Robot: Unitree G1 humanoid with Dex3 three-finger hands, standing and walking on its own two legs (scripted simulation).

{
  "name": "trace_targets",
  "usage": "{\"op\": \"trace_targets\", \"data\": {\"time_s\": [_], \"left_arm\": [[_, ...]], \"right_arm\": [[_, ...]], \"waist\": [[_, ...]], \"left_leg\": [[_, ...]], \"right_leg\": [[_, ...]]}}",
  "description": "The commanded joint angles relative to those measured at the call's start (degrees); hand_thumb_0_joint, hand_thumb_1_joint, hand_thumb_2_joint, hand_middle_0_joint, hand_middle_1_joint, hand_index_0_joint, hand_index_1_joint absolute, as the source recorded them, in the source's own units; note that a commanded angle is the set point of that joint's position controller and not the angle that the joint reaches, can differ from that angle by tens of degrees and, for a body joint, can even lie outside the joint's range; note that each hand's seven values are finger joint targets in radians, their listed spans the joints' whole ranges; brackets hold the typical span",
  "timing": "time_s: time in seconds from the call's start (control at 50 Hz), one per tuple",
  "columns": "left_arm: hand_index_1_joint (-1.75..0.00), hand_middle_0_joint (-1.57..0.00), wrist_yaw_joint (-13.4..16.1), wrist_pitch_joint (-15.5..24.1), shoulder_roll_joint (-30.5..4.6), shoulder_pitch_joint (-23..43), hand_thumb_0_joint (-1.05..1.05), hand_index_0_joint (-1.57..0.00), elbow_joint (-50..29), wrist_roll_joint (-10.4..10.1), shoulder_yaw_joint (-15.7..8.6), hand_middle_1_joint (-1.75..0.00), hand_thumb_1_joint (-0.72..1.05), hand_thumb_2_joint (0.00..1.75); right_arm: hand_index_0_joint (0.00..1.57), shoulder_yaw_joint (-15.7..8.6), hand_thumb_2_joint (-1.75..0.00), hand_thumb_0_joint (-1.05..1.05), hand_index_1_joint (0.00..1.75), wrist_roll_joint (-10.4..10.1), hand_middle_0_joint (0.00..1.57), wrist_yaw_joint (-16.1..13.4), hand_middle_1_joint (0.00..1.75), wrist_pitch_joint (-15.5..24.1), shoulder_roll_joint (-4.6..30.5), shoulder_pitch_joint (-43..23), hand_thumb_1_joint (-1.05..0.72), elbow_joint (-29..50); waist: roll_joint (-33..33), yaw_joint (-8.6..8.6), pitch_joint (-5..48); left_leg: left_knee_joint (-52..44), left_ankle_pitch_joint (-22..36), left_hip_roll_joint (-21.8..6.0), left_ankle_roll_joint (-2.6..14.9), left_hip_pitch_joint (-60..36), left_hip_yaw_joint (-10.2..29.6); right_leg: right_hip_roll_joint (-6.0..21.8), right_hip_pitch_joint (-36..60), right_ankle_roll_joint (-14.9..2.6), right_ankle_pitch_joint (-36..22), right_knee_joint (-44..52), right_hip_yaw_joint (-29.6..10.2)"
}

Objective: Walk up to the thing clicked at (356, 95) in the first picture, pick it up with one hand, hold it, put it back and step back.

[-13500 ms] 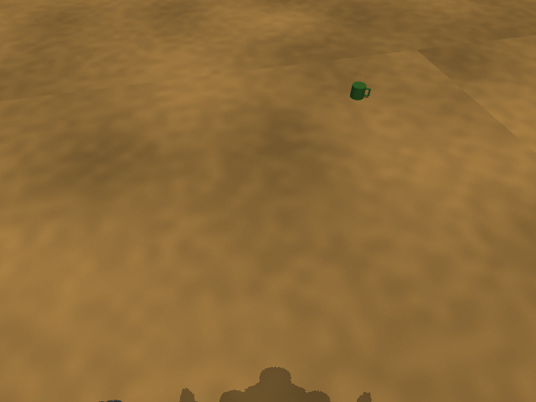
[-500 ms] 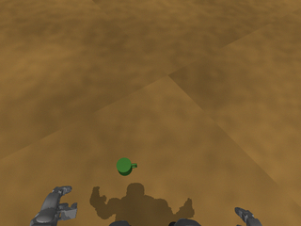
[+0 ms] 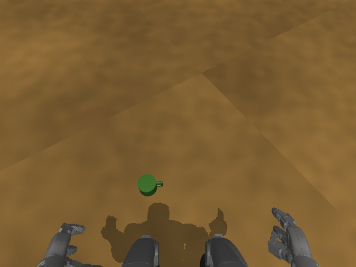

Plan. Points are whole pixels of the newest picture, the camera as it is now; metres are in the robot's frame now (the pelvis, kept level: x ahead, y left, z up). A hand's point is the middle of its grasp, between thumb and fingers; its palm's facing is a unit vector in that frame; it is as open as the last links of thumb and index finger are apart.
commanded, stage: rise first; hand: left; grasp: from above
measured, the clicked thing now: (150, 185) +0.47 +0.15 -0.66
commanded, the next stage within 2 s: none
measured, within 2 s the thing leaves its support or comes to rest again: neither
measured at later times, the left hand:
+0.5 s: hand (103, 225) +0.23 +0.26 -0.31, palm faces -0.42 -0.55 -0.72, open 14.0 cm
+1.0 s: hand (117, 200) +0.34 +0.25 -0.44, palm faces -0.49 -0.14 -0.86, open 13.8 cm
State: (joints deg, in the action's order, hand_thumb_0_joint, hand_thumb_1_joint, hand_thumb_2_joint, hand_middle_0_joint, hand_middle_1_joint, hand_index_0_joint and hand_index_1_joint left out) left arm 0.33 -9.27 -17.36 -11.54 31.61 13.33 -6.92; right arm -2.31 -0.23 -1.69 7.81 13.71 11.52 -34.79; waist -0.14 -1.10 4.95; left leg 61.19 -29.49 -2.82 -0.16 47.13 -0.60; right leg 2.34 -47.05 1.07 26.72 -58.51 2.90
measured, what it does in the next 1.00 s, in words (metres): lowers itself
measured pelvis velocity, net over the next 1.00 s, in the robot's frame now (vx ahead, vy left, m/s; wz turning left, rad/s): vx -0.09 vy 0.00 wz -0.04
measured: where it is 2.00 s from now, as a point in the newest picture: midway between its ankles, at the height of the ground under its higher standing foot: outside the picture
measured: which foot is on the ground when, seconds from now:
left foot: down 0.00-1.00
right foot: down 0.00-1.00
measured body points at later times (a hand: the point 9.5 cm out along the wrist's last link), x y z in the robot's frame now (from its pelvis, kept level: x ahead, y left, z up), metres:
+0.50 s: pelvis -0.04 -0.01 -0.16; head +0.14 +0.00 +0.26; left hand +0.25 +0.28 -0.26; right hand +0.14 -0.28 -0.27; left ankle +0.00 +0.12 -0.67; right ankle +0.01 -0.14 -0.67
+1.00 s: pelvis -0.09 +0.00 -0.29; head +0.12 +0.03 +0.10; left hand +0.36 +0.26 -0.39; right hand -0.04 -0.29 -0.41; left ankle +0.00 +0.12 -0.67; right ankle +0.01 -0.14 -0.67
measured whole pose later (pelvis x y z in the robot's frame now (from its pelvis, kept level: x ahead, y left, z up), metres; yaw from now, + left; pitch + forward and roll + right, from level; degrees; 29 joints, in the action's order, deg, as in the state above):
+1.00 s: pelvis -0.09 +0.00 -0.29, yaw -2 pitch +34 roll -5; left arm 13.9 11.1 -35.1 44.3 70.8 61.6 -3.5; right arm -1.9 3.4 3.2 5.8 15.8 10.4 -43.4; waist 0.6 -9.3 7.3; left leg 123.5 -38.4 -2.1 0.0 119.3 4.2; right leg 3.5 -118.1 0.0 35.0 -119.3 3.3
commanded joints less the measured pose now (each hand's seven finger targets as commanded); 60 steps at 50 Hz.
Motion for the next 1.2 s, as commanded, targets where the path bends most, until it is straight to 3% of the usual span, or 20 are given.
{"op": "trace_targets", "data": {"time_s": [0.0,0.1,0.16,0.24,0.26,0.32,0.4,0.44,0.46,0.5,0.56,0.6,0.64,0.68,0.72,0.78,0.84,1.04,1.14,1.18], "left_arm": [[-1.08,-0.07,1.2,-1.2,-8.8,-2.5,0.0,-0.07,-9.9,0.9,-2.0,-1.09,-0.57,0.97],[-1.09,-0.06,1.6,-1.1,-9.9,2.1,0.0,-0.07,-10.6,3.2,-1.6,-1.1,-0.54,0.94],[-1.08,-0.07,2.0,1.7,-12.2,8.4,0.0,-0.07,-6.2,6.8,-2.4,-1.09,-0.53,0.95],[-1.08,-0.06,3.0,7.2,-12.7,12.4,0.0,-0.07,-4.3,12.5,-1.3,-1.09,-0.52,0.94],[-1.09,-0.07,3.4,8.3,-11.8,12.6,0.0,-0.08,-4.4,14.1,0.2,-1.1,-0.51,0.94],[-1.08,-0.08,5.3,10.6,-13.6,15.8,0.0,-0.09,-1.3,17.9,0.0,-1.09,-0.52,0.95],[-1.1,-0.06,8.3,11.9,-18.6,19.7,0.0,-0.06,1.3,22.9,-3.2,-1.11,-0.56,0.99],[-1.1,-0.06,9.3,12.0,-17.8,25.7,0.0,-0.06,0.3,25.1,-1.4,-1.1,-0.56,1.0],[-1.1,-0.06,10.0,11.9,-19.5,28.7,0.0,-0.06,0.0,26.2,-1.8,-1.11,-0.55,0.99],[-1.08,-0.06,11.0,11.8,-20.2,34.7,0.0,-0.06,2.5,28.2,-1.0,-1.08,-0.55,1.01],[-1.05,-0.08,11.8,12.3,-24.8,43.5,0.0,-0.08,9.4,31.4,-2.2,-1.06,-0.5,0.98],[-1.06,-0.08,11.7,13.5,-24.5,49.9,0.0,-0.08,12.1,33.0,-0.4,-1.06,-0.5,0.98],[-1.06,-0.08,11.5,14.5,-24.8,53.3,0.0,-0.09,17.1,34.6,0.7,-1.07,-0.49,0.98],[-1.04,-0.11,11.7,15.5,-28.3,55.5,0.0,-0.12,21.5,36.1,-0.8,-1.04,-0.47,0.97],[-1.03,-0.12,11.6,16.6,-28.9,59.6,0.0,-0.12,23.5,37.5,-0.1,-1.03,-0.47,0.97],[-1.04,-0.1,12.2,18.1,-31.8,63.1,0.0,-0.1,27.6,41.3,-0.3,-1.05,-0.49,0.99],[-1.03,-0.1,13.5,19.7,-32.4,67.7,0.0,-0.1,29.8,44.7,0.4,-1.03,-0.5,0.99],[-0.99,-0.08,20.5,20.8,-34.1,79.5,0.0,-0.07,35.6,53.8,1.4,-0.99,-0.56,1.03],[-0.99,-0.08,21.8,19.6,-31.2,79.6,0.0,-0.08,39.1,56.2,2.9,-0.98,-0.56,1.02],[-0.99,-0.08,22.1,19.4,-32.7,82.1,0.0,-0.08,38.7,56.8,2.4,-0.99,-0.54,1.0]], "right_arm": [[0.2,-3.1,-0.9,0.0,0.3,-0.1,0.2,-0.8,0.3,3.1,8.6,0.7,-0.91,8.2],[0.2,-2.6,-0.9,0.0,0.3,0.0,0.2,-1.1,0.3,4.7,8.1,0.1,-0.89,9.4],[0.2,-2.6,-0.9,0.0,0.3,0.2,0.2,-0.9,0.3,5.9,8.6,-0.7,-0.88,8.8],[0.2,-3.2,-0.89,0.0,0.3,0.6,0.2,0.0,0.3,7.3,9.7,-1.6,-0.87,8.0],[0.2,-3.1,-0.89,0.0,0.3,0.5,0.2,0.1,0.3,7.5,9.6,-1.6,-0.87,7.6],[0.2,-3.9,-0.9,0.0,0.3,0.0,0.2,0.8,0.3,7.2,11.0,-1.6,-0.88,6.1],[0.2,-4.8,-0.9,0.0,0.3,-0.4,0.2,1.6,0.3,5.9,12.1,-1.0,-0.88,4.5],[0.2,-5.2,-0.9,0.0,0.3,-0.4,0.2,2.1,0.3,5.3,12.3,-0.7,-0.88,3.8],[0.2,-5.3,-0.9,0.0,0.3,-0.4,0.2,2.0,0.3,5.0,12.2,-0.1,-0.89,2.9],[0.2,-5.5,-0.9,0.0,0.3,-0.2,0.2,2.1,0.3,4.5,12.1,0.4,-0.89,1.8],[0.2,-5.3,-0.89,0.0,0.3,0.3,0.2,2.3,0.3,3.7,12.3,1.6,-0.87,-0.1],[0.2,-5.3,-0.89,0.0,0.3,0.8,0.2,2.5,0.3,3.3,12.2,2.3,-0.87,-0.7],[0.2,-5.3,-0.89,0.0,0.3,1.1,0.2,2.5,0.3,3.0,12.1,3.0,-0.86,-1.3],[0.2,-5.3,-0.9,0.0,0.3,1.4,0.2,2.6,0.3,2.6,12.6,3.4,-0.87,-1.9],[0.2,-5.0,-0.9,0.0,0.3,2.0,0.2,3.0,0.3,2.1,12.2,3.4,-0.87,-2.0],[0.2,-4.4,-0.9,0.0,0.3,2.3,0.2,3.3,0.3,1.2,12.3,3.4,-0.87,-2.5],[0.2,-3.9,-0.9,0.0,0.3,2.7,0.2,3.7,0.3,0.3,12.5,3.7,-0.88,-3.1],[0.2,-2.8,-0.9,0.0,0.3,4.7,0.2,5.3,0.3,-2.2,14.3,7.1,-0.9,-6.9],[0.2,-2.9,-0.91,0.0,0.3,5.6,0.2,6.2,0.3,-3.1,14.9,8.9,-0.91,-7.8],[0.2,-3.1,-0.9,0.0,0.3,5.9,0.2,6.5,0.3,-3.3,15.4,9.2,-0.91,-7.9]], "waist": [[3.8,-1.14,14.1],[2.6,-2.32,13.2],[2.7,-2.67,12.4],[4.5,-2.34,19.3],[5.2,-2.2,22.0],[5.1,-2.32,27.2],[6.4,0.15,33.3],[7.3,-1.24,36.2],[7.3,-1.14,37.8],[4.8,-2.47,38.6],[1.5,-3.0,41.0],[1.1,-4.11,42.9],[0.6,-4.79,41.4],[-0.2,-4.03,39.8],[0.8,-4.61,39.5],[2.0,-4.97,36.5],[4.3,-6.6,34.7],[14.1,-9.84,36.6],[16.4,-11.08,37.5],[17.5,-11.57,38.1]], "left_leg": [[-6.7,19.5,1.1,-0.31,-7.4,2.0],[-1.9,13.0,1.7,0.52,-0.7,1.4],[3.4,8.9,1.8,0.49,6.1,1.4],[10.8,6.9,2.3,0.32,12.1,1.8],[12.8,8.5,2.4,0.26,12.6,1.7],[18.5,12.0,2.4,0.01,16.7,2.4],[24.1,15.8,2.5,-0.16,20.5,2.9],[26.6,16.8,2.6,-0.25,21.9,3.0],[28.6,17.3,2.7,0.14,22.9,2.1],[31.5,13.0,3.0,0.65,28.5,1.3],[36.6,8.6,3.3,1.47,36.3,0.5],[39.0,6.1,3.3,1.67,38.6,0.4],[40.5,2.8,3.4,1.76,42.0,-0.1],[41.4,-1.2,3.6,1.97,45.2,-0.4],[42.8,-3.9,3.7,2.05,47.6,-0.6],[44.4,-8.2,4.0,2.21,51.6,-0.6],[45.0,-10.8,3.9,2.1,52.6,0.2],[48.8,-5.3,3.4,1.28,48.0,2.5],[49.2,-0.8,3.0,0.47,44.5,4.2],[50.0,-0.6,2.8,0.56,44.8,4.3]], "right_leg": [[-2.3,4.3,-2.12,-13.2,3.8,-0.1],[-2.2,-0.8,-1.99,-9.4,1.0,-0.6],[-1.9,-9.0,-1.98,-5.7,-4.8,-0.9],[-1.7,-17.1,-2.05,-4.3,-13.9,-1.2],[-1.6,-18.0,-2.2,-5.8,-16.0,-1.4],[-1.5,-23.5,-2.51,-8.4,-22.8,-1.4],[-1.2,-28.9,-2.95,-10.5,-29.4,-1.2],[-1.0,-31.3,-3.0,-11.6,-31.7,-1.2],[-0.9,-30.7,-2.76,-12.7,-32.1,-1.5],[-1.0,-31.3,-2.53,-10.7,-32.9,-1.9],[-0.9,-31.2,-2.15,-8.3,-35.3,-2.3],[-0.8,-33.0,-2.03,-5.9,-36.5,-2.2],[-1.0,-34.9,-1.87,-2.0,-36.7,-2.0],[-1.1,-36.7,-1.92,3.1,-36.6,-2.1],[-1.2,-37.7,-2.0,6.7,-37.3,-2.5],[-1.7,-42.6,-2.37,11.9,-39.4,-1.7],[-1.8,-47.4,-2.69,13.7,-41.9,-0.2],[-1.1,-58.1,-3.12,5.3,-50.5,2.9],[-0.6,-61.8,-3.23,2.0,-53.4,3.9],[-0.5,-62.3,-3.05,1.6,-54.1,4.0]]}}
